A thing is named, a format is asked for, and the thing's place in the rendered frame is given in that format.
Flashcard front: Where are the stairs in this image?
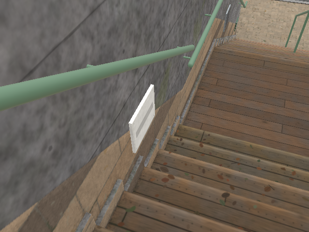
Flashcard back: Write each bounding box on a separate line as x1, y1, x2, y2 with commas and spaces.
93, 124, 309, 232
217, 39, 309, 63

